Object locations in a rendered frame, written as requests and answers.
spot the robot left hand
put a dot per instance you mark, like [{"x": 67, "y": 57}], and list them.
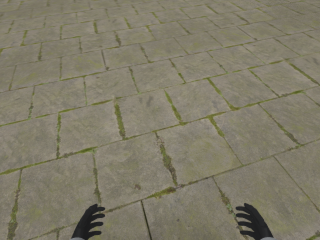
[{"x": 83, "y": 227}]

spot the robot right hand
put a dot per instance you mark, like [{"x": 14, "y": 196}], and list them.
[{"x": 258, "y": 225}]

